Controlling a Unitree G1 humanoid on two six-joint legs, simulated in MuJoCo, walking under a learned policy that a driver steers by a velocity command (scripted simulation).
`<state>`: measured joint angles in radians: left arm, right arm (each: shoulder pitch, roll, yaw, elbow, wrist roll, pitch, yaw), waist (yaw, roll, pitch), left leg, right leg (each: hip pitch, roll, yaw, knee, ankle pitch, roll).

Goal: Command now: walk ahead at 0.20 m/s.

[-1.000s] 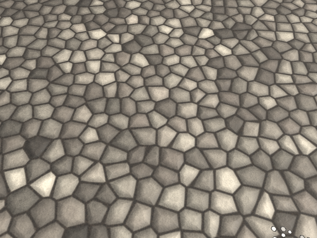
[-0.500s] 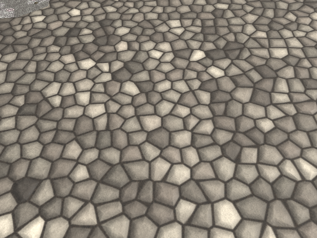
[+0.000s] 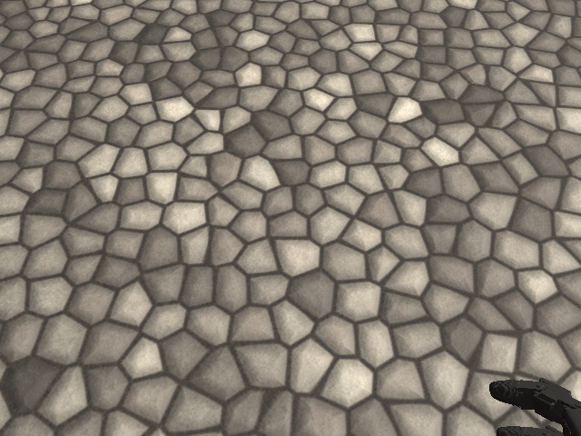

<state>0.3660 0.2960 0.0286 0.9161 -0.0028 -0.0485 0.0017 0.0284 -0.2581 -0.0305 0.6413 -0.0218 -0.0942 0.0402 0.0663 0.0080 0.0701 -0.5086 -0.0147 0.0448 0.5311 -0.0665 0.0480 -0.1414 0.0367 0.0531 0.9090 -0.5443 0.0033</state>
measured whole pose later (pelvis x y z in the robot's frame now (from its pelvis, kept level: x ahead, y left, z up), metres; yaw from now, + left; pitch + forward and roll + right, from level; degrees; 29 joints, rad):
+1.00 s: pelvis +0.30 -0.02 +0.02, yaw +1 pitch +2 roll +0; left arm -0.01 0.25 0.04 0.78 -0.03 -0.08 -0.04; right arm 0.45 -0.24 -0.04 1.03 0.02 -0.07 -0.01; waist -0.10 -0.02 0.04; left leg 0.12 -0.01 0.02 0.19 -0.33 0.01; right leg -0.59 -0.05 -0.03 0.59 -0.04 -0.02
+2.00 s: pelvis +0.85 +0.00 +0.03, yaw -5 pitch +1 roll +2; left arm 0.15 0.28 0.07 0.88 -0.02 -0.06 -0.01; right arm 0.30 -0.25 -0.06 0.97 -0.01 -0.10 0.00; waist -0.05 -0.04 0.01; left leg -0.01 -0.06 0.15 0.19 -0.20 0.05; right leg -0.70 -0.11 0.08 0.79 0.03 -0.02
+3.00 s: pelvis +1.31 -0.12 +0.02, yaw -38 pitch +1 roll +1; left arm 0.17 0.31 0.07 0.64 0.00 0.05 0.02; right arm 0.13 -0.28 -0.06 0.80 0.00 -0.01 -0.01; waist -0.03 -0.01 0.08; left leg -0.30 0.04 0.12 0.40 -0.12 0.01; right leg -0.49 -0.05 0.02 0.81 -0.34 0.04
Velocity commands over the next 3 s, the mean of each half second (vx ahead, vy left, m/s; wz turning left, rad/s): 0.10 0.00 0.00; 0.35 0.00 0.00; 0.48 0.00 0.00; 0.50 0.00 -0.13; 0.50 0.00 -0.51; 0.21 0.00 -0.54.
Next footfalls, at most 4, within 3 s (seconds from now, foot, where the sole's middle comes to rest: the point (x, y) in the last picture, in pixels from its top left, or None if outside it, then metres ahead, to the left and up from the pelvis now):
0.30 right None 0.17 -0.15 -0.76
1.08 right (389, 386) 0.53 -0.15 -0.76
1.66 left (292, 263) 0.84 0.09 -0.76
2.20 right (386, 182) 1.13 -0.16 -0.76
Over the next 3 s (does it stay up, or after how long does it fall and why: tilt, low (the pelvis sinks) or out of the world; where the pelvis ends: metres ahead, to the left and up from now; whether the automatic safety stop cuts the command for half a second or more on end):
stays up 1.31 -0.12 0.02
